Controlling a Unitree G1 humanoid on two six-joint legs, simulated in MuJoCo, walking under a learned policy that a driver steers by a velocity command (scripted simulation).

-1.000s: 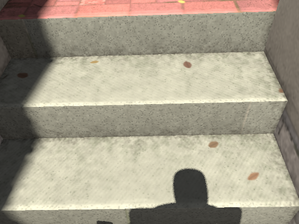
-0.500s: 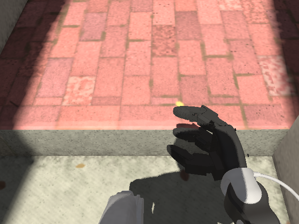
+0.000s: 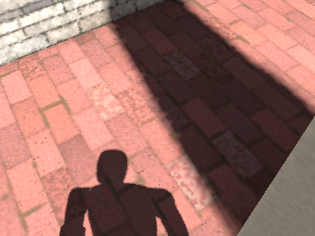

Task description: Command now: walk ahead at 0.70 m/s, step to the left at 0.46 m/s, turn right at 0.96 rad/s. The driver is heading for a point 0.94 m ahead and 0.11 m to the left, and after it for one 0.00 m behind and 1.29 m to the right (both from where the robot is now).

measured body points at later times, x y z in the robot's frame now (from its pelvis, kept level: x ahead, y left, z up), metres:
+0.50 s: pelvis +0.30 +0.17 +0.21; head +0.31 +0.16 +0.66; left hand +0.57 +0.35 +0.14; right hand +0.29 -0.10 +0.09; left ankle +0.32 +0.22 -0.48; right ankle +0.25 +0.04 -0.33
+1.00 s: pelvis +0.62 +0.24 +0.25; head +0.62 +0.26 +0.70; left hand +0.72 +0.50 +0.11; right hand +0.74 -0.05 +0.19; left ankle +0.73 +0.40 -0.43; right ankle +0.52 +0.17 -0.48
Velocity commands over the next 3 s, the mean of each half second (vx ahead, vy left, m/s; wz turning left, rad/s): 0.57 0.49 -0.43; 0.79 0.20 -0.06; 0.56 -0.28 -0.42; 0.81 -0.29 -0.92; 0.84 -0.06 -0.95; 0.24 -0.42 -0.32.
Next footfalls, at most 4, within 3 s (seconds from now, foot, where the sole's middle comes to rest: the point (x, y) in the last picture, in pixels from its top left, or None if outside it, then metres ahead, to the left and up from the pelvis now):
0.32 left None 0.36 0.21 -0.52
0.82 right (124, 180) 0.56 0.16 -0.52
1.10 left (66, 109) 0.90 0.42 -0.52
1.48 right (152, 93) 0.96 0.04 -0.52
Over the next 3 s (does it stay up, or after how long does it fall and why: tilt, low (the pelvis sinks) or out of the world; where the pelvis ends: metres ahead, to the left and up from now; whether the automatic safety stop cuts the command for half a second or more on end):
stays up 1.25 -0.76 0.25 its command is cut before an obstacle from the start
